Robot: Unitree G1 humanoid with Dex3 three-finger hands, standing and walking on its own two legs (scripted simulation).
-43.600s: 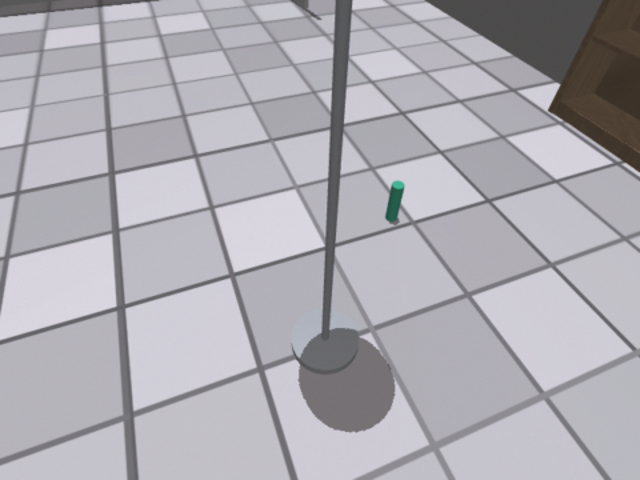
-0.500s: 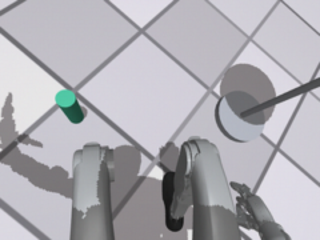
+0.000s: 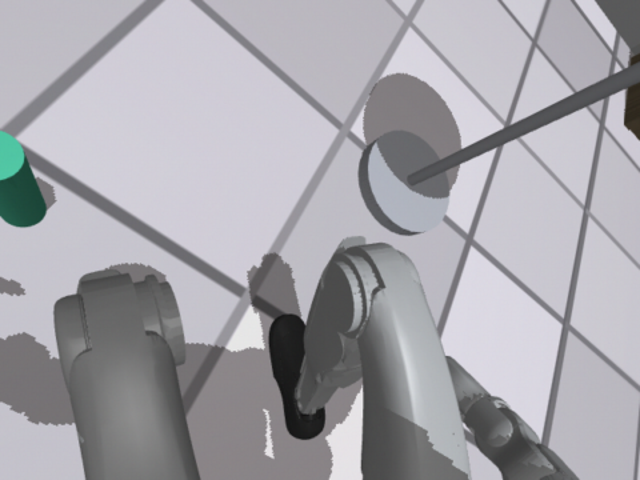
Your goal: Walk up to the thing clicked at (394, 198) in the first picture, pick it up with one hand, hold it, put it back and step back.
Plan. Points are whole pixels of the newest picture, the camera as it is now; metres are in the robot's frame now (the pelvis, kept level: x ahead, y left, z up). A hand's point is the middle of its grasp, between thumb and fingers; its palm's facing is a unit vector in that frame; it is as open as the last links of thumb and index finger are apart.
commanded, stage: close in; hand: left
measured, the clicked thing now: (9, 186) +0.45 +0.26 -0.20
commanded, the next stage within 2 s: rest palm in 0.64 s
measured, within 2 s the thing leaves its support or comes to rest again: leaves its support in 1.82 s
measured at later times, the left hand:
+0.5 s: hand (5, 209) +0.41 +0.26 -0.17, palm faces +0.19 -0.98 +0.04, open 17.7 cm
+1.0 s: hand (20, 200) +0.43 +0.25 -0.19, palm faces +0.25 -0.97 +0.01, open 15.5 cm
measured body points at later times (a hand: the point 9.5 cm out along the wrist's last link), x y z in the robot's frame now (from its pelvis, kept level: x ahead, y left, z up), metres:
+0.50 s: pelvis -0.02 +0.01 -0.01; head +0.20 +0.18 +0.34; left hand +0.39 +0.31 -0.17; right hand +0.14 -0.25 -0.04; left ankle +0.08 +0.12 -0.26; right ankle +0.14 -0.13 -0.26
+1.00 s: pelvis -0.01 +0.01 -0.01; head +0.22 +0.19 +0.32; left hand +0.41 +0.30 -0.18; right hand +0.14 -0.24 -0.04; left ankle +0.08 +0.12 -0.26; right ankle +0.14 -0.13 -0.26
